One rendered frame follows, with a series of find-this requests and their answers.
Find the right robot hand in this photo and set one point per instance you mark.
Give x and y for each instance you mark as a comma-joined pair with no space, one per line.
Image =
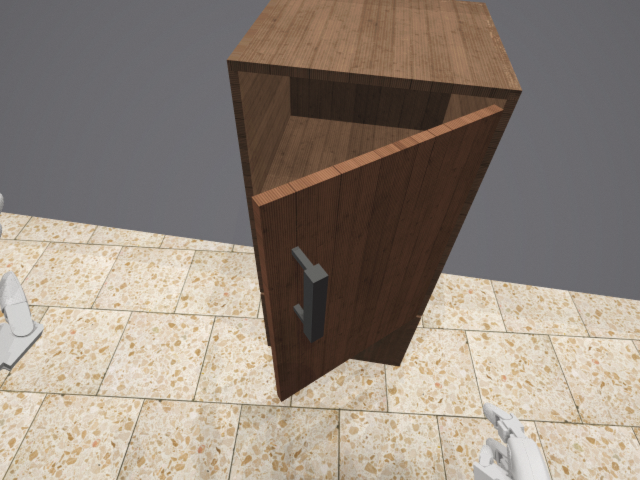
521,460

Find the cupboard door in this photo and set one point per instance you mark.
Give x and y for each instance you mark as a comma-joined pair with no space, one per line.
378,225

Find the handle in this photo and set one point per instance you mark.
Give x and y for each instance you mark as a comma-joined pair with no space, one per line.
315,296

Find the left robot hand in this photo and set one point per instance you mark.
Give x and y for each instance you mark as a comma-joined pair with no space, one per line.
21,332

